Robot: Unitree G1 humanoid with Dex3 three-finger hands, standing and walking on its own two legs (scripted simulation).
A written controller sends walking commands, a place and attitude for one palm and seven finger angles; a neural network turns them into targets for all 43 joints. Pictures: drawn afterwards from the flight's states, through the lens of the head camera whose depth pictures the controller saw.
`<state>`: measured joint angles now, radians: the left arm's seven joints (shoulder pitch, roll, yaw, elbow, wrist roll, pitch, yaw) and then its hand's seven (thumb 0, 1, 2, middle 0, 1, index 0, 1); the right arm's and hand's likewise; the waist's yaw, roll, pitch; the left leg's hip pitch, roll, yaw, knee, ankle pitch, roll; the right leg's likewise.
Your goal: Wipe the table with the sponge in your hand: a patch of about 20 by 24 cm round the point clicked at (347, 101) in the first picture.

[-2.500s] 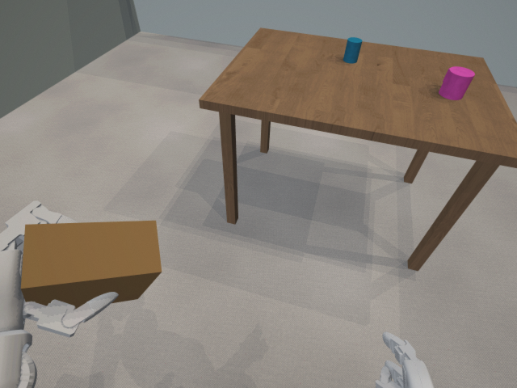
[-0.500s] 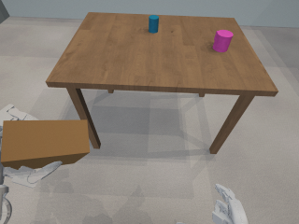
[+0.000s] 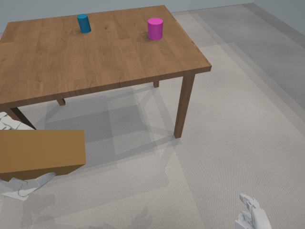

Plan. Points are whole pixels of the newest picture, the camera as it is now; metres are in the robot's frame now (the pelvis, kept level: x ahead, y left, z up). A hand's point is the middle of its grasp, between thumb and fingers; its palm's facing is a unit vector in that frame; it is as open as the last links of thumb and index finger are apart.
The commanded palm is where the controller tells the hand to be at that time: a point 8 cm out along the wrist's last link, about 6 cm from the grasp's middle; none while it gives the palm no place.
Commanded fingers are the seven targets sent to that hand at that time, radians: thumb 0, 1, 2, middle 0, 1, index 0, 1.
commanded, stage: turn to face it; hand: left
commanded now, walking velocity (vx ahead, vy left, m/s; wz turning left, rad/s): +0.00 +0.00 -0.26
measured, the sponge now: (52, 156) +0.23 +0.20 +0.15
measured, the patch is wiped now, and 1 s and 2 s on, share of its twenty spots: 0.00 0.00 0.00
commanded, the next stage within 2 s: take the last steps up to it in 0.14 s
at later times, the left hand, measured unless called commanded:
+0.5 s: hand (59, 174) +0.19 +0.17 +0.17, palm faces +0.27 -0.85 -0.45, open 10.2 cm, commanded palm +0.13 +0.23 +0.18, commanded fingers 0.00 0.10 1.30 -1.20 -1.60 -1.20 -1.60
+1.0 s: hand (41, 148) +0.23 +0.21 +0.18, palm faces +0.34 -0.83 -0.45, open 10.2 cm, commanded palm +0.18 +0.26 +0.18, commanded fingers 0.00 0.10 1.30 -1.20 -1.60 -1.20 -1.60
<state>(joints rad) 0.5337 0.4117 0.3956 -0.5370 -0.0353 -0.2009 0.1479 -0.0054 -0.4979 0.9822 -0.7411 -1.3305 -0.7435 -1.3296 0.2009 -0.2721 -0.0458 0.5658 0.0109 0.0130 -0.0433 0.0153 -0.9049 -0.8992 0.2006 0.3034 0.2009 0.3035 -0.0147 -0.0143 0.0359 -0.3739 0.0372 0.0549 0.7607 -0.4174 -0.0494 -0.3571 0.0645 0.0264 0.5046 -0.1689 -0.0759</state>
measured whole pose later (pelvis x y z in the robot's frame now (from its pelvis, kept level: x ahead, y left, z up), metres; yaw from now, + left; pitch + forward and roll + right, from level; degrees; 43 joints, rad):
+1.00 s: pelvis +0.00 -0.01 +0.00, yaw -5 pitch +0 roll +0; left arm 0.47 0.37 0.35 -0.46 0.00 -0.23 0.16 -0.01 -0.50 0.99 -0.74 -1.33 -0.75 -1.33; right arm 0.23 -0.13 0.02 0.62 0.00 -0.12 -0.05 0.01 -0.90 -0.90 0.20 0.30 0.21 0.30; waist 0.00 0.03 0.01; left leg -0.22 0.06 0.12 0.52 -0.30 -0.01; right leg -0.36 -0.05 -0.14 0.75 -0.43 0.03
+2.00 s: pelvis +0.24 +0.01 +0.00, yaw -6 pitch +1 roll +2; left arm 0.51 0.36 0.35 -0.53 -0.01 -0.24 0.15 -0.01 -0.50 0.99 -0.74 -1.33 -0.75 -1.33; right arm 0.18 -0.24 -0.03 0.61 0.00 -0.04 -0.06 0.02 -0.90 -0.90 0.20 0.30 0.21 0.30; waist -0.01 -0.02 0.09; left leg -0.48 0.09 0.10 0.84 -0.31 -0.02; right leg -0.22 -0.07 -0.17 0.50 -0.28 -0.03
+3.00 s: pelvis +0.25 +0.06 +0.00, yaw -8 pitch -3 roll +1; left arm 0.37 0.36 0.33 -0.40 -0.03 -0.28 0.11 -0.01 -0.50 1.00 -0.74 -1.33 -0.74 -1.33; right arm 0.28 -0.19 0.01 0.56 0.02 -0.18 0.01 0.01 -0.90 -0.90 0.20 0.30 0.20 0.30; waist 0.03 -0.05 0.08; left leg -0.20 -0.05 0.09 0.49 -0.23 0.06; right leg -0.29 -0.05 -0.03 0.52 -0.20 0.00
